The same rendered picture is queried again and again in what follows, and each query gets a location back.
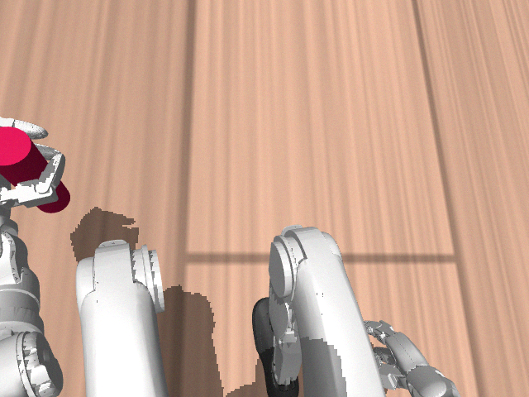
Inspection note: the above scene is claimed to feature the left robot arm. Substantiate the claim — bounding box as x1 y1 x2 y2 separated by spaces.
0 215 63 397

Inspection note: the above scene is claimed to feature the left robot hand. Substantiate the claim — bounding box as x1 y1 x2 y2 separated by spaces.
0 117 65 219

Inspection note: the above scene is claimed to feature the can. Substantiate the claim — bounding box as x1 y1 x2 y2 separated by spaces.
0 127 70 213

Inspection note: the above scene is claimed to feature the right robot hand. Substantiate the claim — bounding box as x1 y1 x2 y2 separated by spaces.
364 320 429 390

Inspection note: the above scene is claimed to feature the right robot arm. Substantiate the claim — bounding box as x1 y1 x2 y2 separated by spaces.
406 366 460 397

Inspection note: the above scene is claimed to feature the right robot foot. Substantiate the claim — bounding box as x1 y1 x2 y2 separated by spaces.
252 297 299 397

